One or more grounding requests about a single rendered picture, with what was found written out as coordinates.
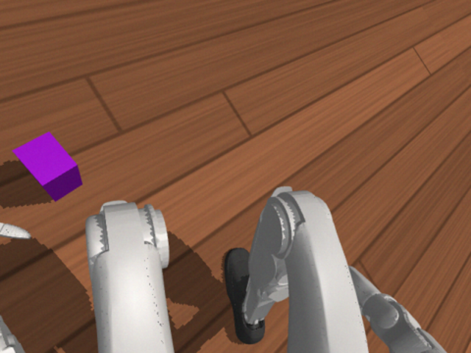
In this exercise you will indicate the left robot hand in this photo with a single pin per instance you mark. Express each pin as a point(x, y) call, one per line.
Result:
point(12, 231)

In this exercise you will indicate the left robot arm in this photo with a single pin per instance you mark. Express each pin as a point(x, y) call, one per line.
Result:
point(8, 342)

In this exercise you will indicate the right robot hand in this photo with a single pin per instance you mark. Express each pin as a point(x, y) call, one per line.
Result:
point(363, 287)

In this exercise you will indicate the right robot foot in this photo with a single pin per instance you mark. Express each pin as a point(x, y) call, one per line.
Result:
point(236, 272)

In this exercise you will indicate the carton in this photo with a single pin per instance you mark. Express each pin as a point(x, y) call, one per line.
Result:
point(50, 164)

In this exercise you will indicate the right robot arm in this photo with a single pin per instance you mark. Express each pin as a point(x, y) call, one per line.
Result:
point(396, 327)

